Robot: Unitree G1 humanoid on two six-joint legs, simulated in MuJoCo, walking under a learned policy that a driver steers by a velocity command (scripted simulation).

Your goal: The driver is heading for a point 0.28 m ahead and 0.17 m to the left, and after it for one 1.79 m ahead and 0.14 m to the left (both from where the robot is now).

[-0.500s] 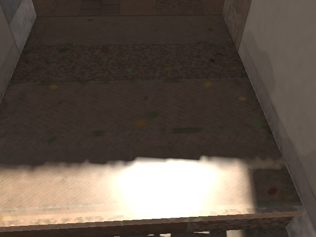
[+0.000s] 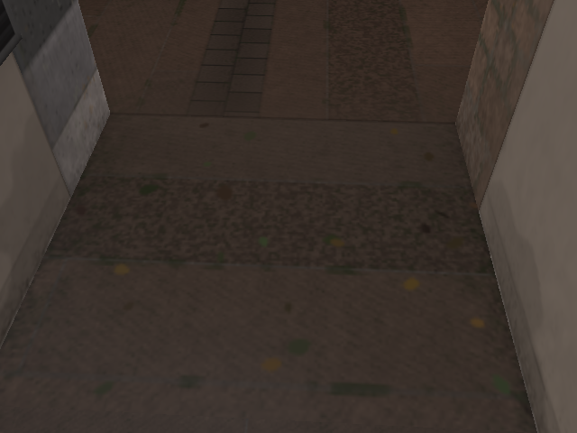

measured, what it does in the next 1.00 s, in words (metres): climbs, turning left: left foot 0.17 m higher, then right foot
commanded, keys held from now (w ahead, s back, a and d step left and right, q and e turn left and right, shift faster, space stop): w+q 0.42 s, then w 0.58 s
